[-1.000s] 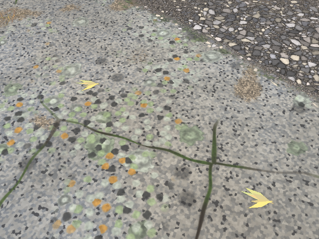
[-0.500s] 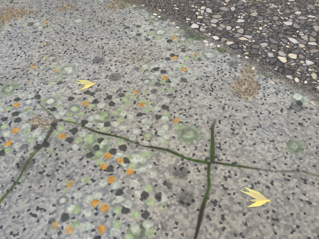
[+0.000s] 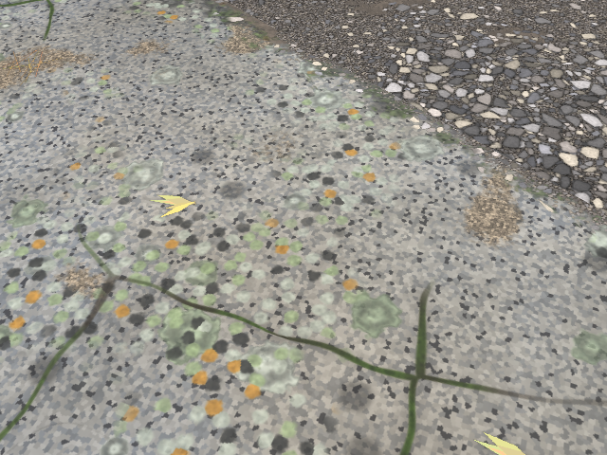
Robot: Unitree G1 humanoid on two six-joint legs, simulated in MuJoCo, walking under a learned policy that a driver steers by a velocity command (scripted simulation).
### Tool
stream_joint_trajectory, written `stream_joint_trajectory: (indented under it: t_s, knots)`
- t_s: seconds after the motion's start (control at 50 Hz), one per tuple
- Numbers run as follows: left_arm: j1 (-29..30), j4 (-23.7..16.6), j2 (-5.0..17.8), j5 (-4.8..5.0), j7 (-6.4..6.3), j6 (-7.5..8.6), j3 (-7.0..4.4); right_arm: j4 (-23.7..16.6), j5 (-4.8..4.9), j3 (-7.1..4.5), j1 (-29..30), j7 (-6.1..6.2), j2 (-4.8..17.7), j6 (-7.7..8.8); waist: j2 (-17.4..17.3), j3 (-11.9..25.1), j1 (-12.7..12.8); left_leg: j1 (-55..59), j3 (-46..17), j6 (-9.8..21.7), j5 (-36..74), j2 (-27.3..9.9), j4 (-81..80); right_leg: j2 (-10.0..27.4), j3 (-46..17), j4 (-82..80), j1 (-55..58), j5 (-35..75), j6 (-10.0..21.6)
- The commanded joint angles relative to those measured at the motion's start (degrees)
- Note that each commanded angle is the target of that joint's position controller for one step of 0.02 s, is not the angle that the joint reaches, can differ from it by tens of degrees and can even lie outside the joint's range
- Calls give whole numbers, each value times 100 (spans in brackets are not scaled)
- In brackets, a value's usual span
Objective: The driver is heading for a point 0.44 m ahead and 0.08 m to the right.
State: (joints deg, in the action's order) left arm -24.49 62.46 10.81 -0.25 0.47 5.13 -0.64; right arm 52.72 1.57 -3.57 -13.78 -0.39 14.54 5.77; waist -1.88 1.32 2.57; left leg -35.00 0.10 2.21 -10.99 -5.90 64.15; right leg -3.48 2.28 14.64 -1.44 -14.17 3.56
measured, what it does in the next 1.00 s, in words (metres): walks ahead: left foot, then right foot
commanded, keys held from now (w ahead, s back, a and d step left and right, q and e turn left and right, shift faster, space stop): w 0.20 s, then w+e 0.22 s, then no key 0.58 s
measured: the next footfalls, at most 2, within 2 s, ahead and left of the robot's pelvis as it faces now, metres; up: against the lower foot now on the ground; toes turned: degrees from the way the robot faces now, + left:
left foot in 0.26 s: +0.34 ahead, +0.15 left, +0.00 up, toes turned +2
right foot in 0.72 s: +0.53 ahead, -0.09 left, +0.00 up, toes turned -9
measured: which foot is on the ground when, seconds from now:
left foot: up 0.00-0.24, down 0.26-0.74, up 0.76-1.00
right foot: down 0.00-0.26, up 0.28-0.70, down 0.72-1.00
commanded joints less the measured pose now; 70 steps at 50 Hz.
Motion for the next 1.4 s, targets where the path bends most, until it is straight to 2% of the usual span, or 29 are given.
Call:
stream_joint_trajectory:
  t_s: [0.02,0.16,0.22,0.24,0.26,0.28,0.3,0.32,0.36,0.4,0.48,0.6,0.68,0.72,0.74,0.76,0.78,0.8,0.82,0.84,0.9,0.96,1.0,1.02,1.04,1.06,1.1,1.18,1.4]
  knots:
    - [-65,-282,869,-25,-105,-3,-97,-541,-52,55,635,-20,39,-4,424,-922,-37,-885,32,-199,597,-185,-1074,1409,-909,-926,-342,1624,797]
    - [-466,-282,1077,137,-156,-33,-205,-1098,27,132,1837,-186,230,48,544,-1030,75,-208,122,39,1293,192,-3178,1691,-585,-853,296,2039,643]
    - [-311,-359,1245,75,-141,-138,-276,-1016,14,-56,1105,-201,634,83,829,-281,-483,1096,290,365,810,605,-3242,1744,-483,415,726,4552,433]
    - [-188,-420,1185,30,-128,-188,-246,-750,37,-197,117,-158,869,72,831,294,-1005,2362,361,515,756,751,-3302,1497,-357,1564,388,4973,293]
    - [-105,-602,1009,-42,-101,-186,-153,-537,-30,-319,-990,-75,1274,46,449,1099,-1414,4263,-677,839,468,-203,-3176,1197,-248,3320,-960,3525,120]
    - [-1002,-631,7,26,-32,-71,98,-375,-152,-389,-1422,-109,1693,29,-1210,2235,-885,6231,-3624,1737,-1005,-1806,-3919,41,-283,5547,-3091,-845,-205]
    - [-655,-556,564,217,-14,74,-37,-384,-160,-232,-1352,-103,1099,34,-948,2118,-1080,5862,-4453,1565,-1443,-1789,-4747,117,-1160,6366,-3605,-1684,-119]
    - [-34,-826,985,376,-25,137,-172,-434,-135,-151,-743,-87,868,63,-770,1039,-922,4965,-3439,1216,-1244,-1656,-4831,422,-1030,6556,-4049,-1310,-38]
    - [447,-949,971,274,-130,95,-242,-532,-166,-48,157,-120,517,132,-54,190,-508,3168,-1906,922,-77,-1263,-5186,957,-841,6002,-3526,-392,-26]
    - [81,-858,669,249,-127,-110,-270,-447,-229,-12,410,-157,301,182,-313,29,-156,2414,-1028,798,222,-939,-5523,1178,-893,5630,-2870,-137,-17]
    - [408,-1080,639,146,-201,-297,-341,-201,-286,-54,245,-99,515,228,-109,-467,-1,2004,-80,990,2268,-828,-5651,1068,-899,5022,-3215,220,-153]
    - [1542,-1444,404,-8,13,-159,-201,-27,-218,-62,-52,122,805,38,-75,-232,-320,2391,677,885,3318,-549,-5272,827,-210,2476,-2699,1803,-309]
    - [1756,-1631,719,-20,65,-151,-267,163,-58,-113,-168,137,938,-141,-224,-64,-306,3174,414,746,3326,-827,-4504,655,-193,1822,-2587,1201,-92]
    - [1181,-1443,1069,-70,29,-114,-419,219,-41,-93,-225,139,833,-200,26,269,-10,3197,515,384,3174,-425,-3481,440,-86,980,-1564,2279,149]
    - [698,-1360,1528,-120,-28,-104,-541,167,-183,-22,-401,143,670,-177,516,846,51,2648,752,68,2024,-26,-2435,1132,-764,1298,-427,4940,398]
    - [520,-1290,1560,-204,-72,-159,-494,275,-277,201,-1160,75,33,-154,1606,1597,-236,1243,593,-296,-1374,573,-918,2389,-2202,1512,1160,6150,1520]
    - [523,-1279,1035,-93,-43,-188,-354,355,-178,160,-993,47,217,-218,1349,1930,-132,1083,-114,-422,-2911,572,-253,2558,-2610,1198,976,5447,1764]
    - [837,-1323,945,-26,-9,-185,-311,242,-44,87,-598,48,508,-288,1099,1483,-123,828,-303,-416,-2911,414,8,2305,-2292,972,481,4343,1563]
    - [1206,-1376,926,-26,-9,-186,-305,201,-20,74,-285,116,495,-372,749,1092,-199,644,-286,-407,-2711,278,-81,2100,-2067,798,-7,3308,1312]
    - [1576,-1445,908,-32,-27,-194,-294,181,-67,43,-88,189,528,-458,590,706,-277,683,-288,-438,-2458,174,-422,1982,-1880,552,-625,2547,1145]
    - [1992,-1472,974,-141,-119,-285,-334,306,-115,61,-210,328,367,-629,899,506,-480,1603,-78,-489,-1824,241,-1587,1616,-1434,133,-1658,1309,910]
    - [2045,-1390,912,-55,-173,-332,-321,498,-142,80,-394,319,260,-668,896,605,-559,2349,86,-391,-675,349,-2693,1453,-1178,67,-1917,239,776]
    - [1932,-1259,804,39,-185,-369,-291,564,-257,77,-376,259,275,-684,800,402,-593,2802,200,-199,-22,427,-3500,1198,-978,66,-2247,-1070,387]
    - [1780,-1164,702,21,-178,-374,-261,508,-338,69,-287,246,416,-683,593,153,-510,2753,-104,-44,-36,147,-3814,1030,-877,169,-2398,-1498,101]
    - [1654,-1148,722,-14,-175,-382,-287,451,-289,14,-133,263,742,-673,128,-153,-271,2144,-329,136,-888,-84,-4017,701,-568,360,-2233,-1428,-128]
    - [1706,-1140,659,-32,-200,-386,-282,498,-232,28,11,245,653,-622,-323,-322,-206,1286,-425,199,-1888,-41,-4326,481,-279,633,-1558,-805,-266]
    - [1670,-1056,658,-32,-232,-383,-293,495,-256,92,278,233,427,-480,-566,-384,-104,868,-432,-10,-1829,-1,-4628,492,-239,1033,-884,54,-210]
    - [1565,-840,693,-28,-208,-379,-312,619,-186,97,-8,218,427,-330,-126,-220,-222,1485,-265,-106,-667,133,-4285,567,-297,1125,-918,839,-73]
    - [1508,-447,705,33,-226,-468,-314,769,-166,139,-294,222,321,-424,174,-32,-300,2014,-90,-58,572,267,-3995,611,-272,1332,-727,1720,-124]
